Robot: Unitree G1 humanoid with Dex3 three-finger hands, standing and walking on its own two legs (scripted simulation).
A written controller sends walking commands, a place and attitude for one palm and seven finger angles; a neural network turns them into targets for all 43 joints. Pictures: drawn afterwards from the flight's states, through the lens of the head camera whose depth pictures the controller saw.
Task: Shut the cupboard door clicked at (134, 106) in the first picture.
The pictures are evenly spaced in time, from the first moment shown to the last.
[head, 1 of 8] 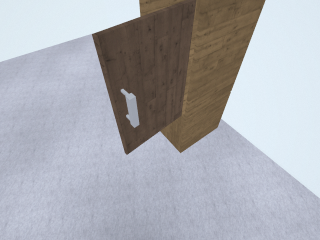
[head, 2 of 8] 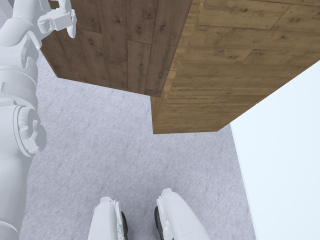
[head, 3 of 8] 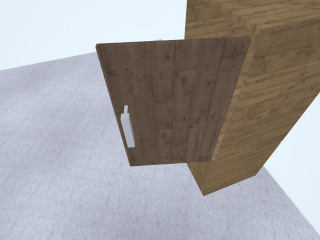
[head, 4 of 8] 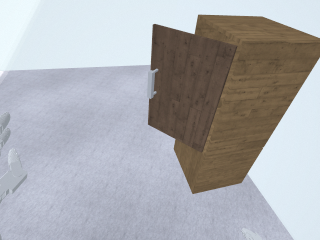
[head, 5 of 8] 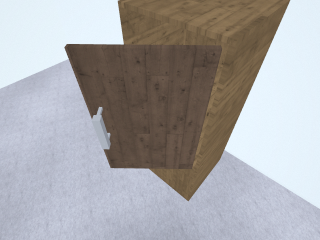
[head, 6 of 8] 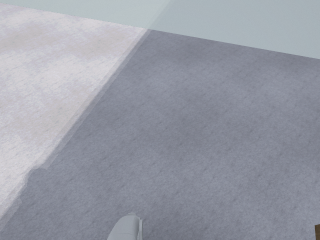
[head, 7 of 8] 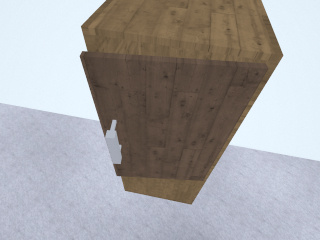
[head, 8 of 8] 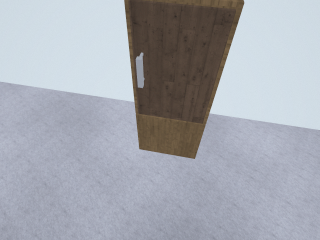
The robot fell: no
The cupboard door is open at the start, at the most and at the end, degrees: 95 95 0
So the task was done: yes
